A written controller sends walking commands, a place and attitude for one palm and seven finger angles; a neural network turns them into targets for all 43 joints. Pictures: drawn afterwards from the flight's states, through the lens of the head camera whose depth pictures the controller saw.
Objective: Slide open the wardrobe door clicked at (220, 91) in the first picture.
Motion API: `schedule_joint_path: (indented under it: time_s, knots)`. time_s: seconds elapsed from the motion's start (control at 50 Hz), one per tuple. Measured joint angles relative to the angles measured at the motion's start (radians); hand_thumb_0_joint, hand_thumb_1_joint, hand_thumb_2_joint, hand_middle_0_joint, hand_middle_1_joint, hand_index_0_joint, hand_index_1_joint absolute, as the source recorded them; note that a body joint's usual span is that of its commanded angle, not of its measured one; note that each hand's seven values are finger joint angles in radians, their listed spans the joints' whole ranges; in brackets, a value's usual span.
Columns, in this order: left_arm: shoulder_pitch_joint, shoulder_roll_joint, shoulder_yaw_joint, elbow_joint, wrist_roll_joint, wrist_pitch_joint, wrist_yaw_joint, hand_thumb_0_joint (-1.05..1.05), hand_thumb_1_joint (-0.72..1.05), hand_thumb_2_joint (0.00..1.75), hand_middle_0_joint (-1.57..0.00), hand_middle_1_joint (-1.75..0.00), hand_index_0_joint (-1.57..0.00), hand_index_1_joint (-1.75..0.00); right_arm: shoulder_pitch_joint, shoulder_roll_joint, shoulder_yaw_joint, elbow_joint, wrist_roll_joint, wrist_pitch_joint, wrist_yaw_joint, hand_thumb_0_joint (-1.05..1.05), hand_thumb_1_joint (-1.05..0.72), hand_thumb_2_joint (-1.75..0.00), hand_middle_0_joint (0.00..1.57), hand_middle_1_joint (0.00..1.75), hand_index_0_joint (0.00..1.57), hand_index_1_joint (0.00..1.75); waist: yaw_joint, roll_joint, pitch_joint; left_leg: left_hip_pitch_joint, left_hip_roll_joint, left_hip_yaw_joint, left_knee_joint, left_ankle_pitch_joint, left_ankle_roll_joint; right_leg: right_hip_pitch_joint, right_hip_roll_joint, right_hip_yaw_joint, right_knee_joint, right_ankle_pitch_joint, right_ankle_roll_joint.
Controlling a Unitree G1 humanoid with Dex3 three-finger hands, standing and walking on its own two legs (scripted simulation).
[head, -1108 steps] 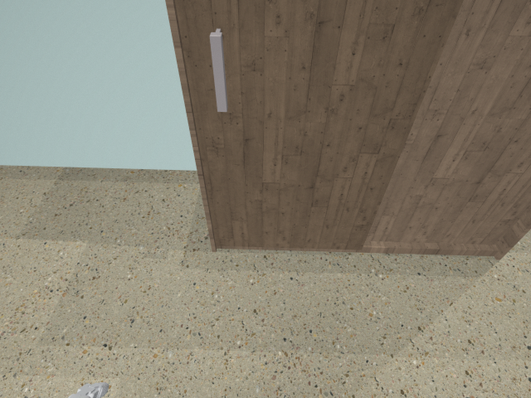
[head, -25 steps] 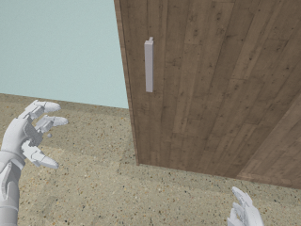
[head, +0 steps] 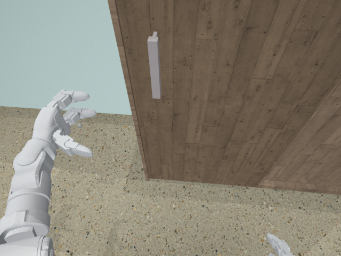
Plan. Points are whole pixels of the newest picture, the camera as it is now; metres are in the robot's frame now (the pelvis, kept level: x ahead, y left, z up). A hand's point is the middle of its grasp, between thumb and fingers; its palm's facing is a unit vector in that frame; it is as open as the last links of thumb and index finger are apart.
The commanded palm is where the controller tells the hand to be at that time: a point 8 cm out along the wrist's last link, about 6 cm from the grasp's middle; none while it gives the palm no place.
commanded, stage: move the hooked fingers beside the handle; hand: left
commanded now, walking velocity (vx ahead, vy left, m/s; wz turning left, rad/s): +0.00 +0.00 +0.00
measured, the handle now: (156, 66) +0.61 +0.07 +0.11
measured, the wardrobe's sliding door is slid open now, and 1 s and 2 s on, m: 0.00 0.00 0.00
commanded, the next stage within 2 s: feel for the door with the fingertips in 1.84 s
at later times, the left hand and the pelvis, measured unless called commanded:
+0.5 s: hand (113, 98) +0.46 +0.16 +0.12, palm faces -0.09 -1.00 +0.01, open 14.0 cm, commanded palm +0.44 +0.22 +0.12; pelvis +0.00 +0.00 -0.01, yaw +0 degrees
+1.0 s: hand (130, 79) +0.53 +0.13 +0.13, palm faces -0.07 -1.00 +0.00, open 14.0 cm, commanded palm +0.52 +0.19 +0.12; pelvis +0.00 +0.00 -0.01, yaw -1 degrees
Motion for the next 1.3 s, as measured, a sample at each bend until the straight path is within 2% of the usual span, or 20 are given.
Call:
schedule_joint_path:
  time_s: [0.1, 0.28, 0.5, 0.68, 0.8, 0.92, 1.04, 1.14, 1.3]
  knots:
    - [-0.077, -0.016, -0.034, 0.048, 0.020, -0.023, 0.022, -0.01, -0.51, 0.30, -0.30, -1.20, -0.30, -1.20, -0.011, 0.005, 0.000, 0.022, -0.003, 0.016, 0.000, 0.01, -0.90, -0.90, 0.20, 0.30, 0.20, 0.30, -0.003, -0.007, 0.002, -0.013, -0.003, -0.009, 0.007, -0.003, 0.001, -0.007, -0.003, -0.009, 0.002, -0.004, 0.001]
    - [-0.213, -0.016, -0.057, 0.195, 0.056, -0.032, 0.069, -0.01, -0.51, 0.30, -0.30, -1.20, -0.30, -1.20, -0.018, 0.013, -0.001, 0.016, -0.009, 0.049, 0.016, 0.01, -0.90, -0.90, 0.20, 0.30, 0.20, 0.30, -0.030, -0.009, -0.013, -0.044, -0.003, -0.004, 0.016, -0.009, 0.003, -0.041, -0.004, -0.003, 0.013, -0.008, 0.003]
    - [-0.387, -0.024, -0.063, 0.389, 0.102, -0.109, 0.131, -0.01, -0.50, 0.30, -0.30, -1.20, -0.30, -1.20, 0.015, 0.013, -0.007, 0.046, -0.022, 0.087, 0.036, 0.01, -0.90, -0.90, 0.20, 0.30, 0.20, 0.30, -0.058, -0.011, -0.012, -0.108, 0.000, -0.001, 0.049, -0.018, 0.002, -0.108, -0.002, 0.002, 0.047, -0.016, 0.002]
    - [-0.512, 0.015, -0.032, 0.536, 0.139, -0.162, 0.164, -0.01, -0.50, 0.30, -0.30, -1.20, -0.30, -1.20, 0.063, 0.009, -0.015, 0.072, -0.034, 0.108, 0.049, 0.01, -0.90, -0.90, 0.20, 0.30, 0.20, 0.30, -0.102, -0.009, -0.017, -0.167, 0.011, 0.003, 0.076, -0.024, -0.002, -0.169, 0.008, 0.007, 0.070, -0.018, -0.004]
    - [-0.586, 0.055, 0.001, 0.611, 0.163, -0.169, 0.175, -0.01, -0.50, 0.30, -0.30, -1.20, -0.30, -1.20, 0.092, 0.002, -0.018, 0.076, -0.041, 0.118, 0.052, 0.01, -0.90, -0.90, 0.20, 0.30, 0.20, 0.30, -0.135, -0.010, -0.017, -0.206, 0.020, 0.005, 0.090, -0.026, -0.005, -0.208, 0.016, 0.009, 0.079, -0.014, -0.007]
    - [-0.640, 0.087, 0.026, 0.656, 0.179, -0.181, 0.181, -0.01, -0.50, 0.30, -0.30, -1.20, -0.30, -1.20, 0.117, -0.004, -0.019, 0.075, -0.049, 0.126, 0.059, 0.01, -0.90, -0.90, 0.20, 0.30, 0.20, 0.30, -0.156, -0.007, -0.021, -0.238, 0.028, 0.006, 0.102, -0.028, -0.006, -0.238, 0.023, 0.010, 0.082, -0.010, -0.009]
    - [-0.715, 0.118, 0.005, 0.711, 0.201, -0.167, 0.198, -0.01, -0.50, 0.30, -0.30, -1.20, -0.30, -1.20, 0.131, -0.006, -0.019, 0.071, -0.058, 0.127, 0.064, 0.00, -0.90, -0.90, 0.20, 0.30, 0.20, 0.30, -0.177, -0.001, -0.018, -0.283, 0.029, -0.004, 0.119, -0.027, -0.005, -0.273, 0.024, 0.001, 0.086, -0.006, -0.009]
    - [-0.727, 0.111, 0.032, 0.703, 0.198, -0.182, 0.202, -0.01, -0.50, 0.30, -0.30, -1.20, -0.30, -1.20, 0.142, -0.004, -0.017, 0.067, -0.068, 0.129, 0.071, 0.00, -0.90, -0.90, 0.20, 0.30, 0.20, 0.30, -0.182, -0.003, -0.028, -0.304, 0.031, 0.005, 0.124, -0.030, -0.003, -0.298, 0.026, 0.011, 0.091, -0.004, -0.007]
    - [-0.686, 0.102, 0.049, 0.692, 0.220, -0.178, 0.223, -0.01, -0.50, 0.30, -0.30, -1.20, -0.30, -1.20, 0.151, 0.002, -0.015, 0.044, -0.073, 0.145, 0.081, 0.00, -0.90, -0.90, 0.20, 0.30, 0.20, 0.30, -0.182, 0.004, -0.034, -0.308, 0.032, 0.014, 0.135, -0.043, 0.002, -0.305, 0.027, 0.021, 0.099, -0.011, -0.001]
